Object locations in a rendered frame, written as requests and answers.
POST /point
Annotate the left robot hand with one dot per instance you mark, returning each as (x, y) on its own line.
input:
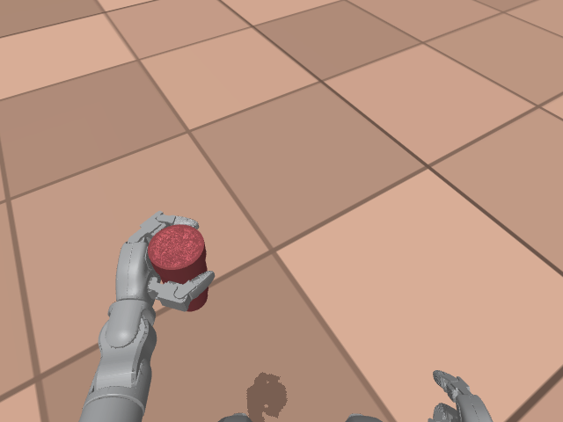
(136, 278)

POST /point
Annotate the right robot hand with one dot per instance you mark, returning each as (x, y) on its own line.
(470, 408)

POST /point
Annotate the cup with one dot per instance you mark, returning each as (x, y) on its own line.
(178, 253)

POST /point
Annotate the left robot arm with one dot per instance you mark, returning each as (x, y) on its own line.
(121, 384)

